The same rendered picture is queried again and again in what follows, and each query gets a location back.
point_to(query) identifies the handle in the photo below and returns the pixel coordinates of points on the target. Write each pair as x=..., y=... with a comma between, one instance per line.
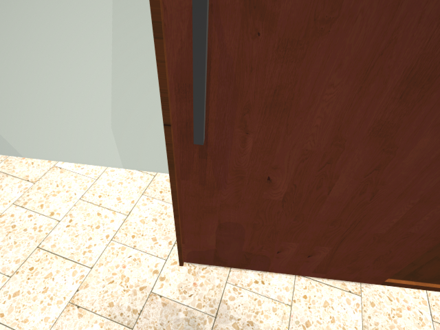
x=200, y=10

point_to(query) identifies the wardrobe door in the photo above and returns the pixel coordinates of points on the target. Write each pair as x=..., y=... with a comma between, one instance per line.
x=425, y=269
x=321, y=155

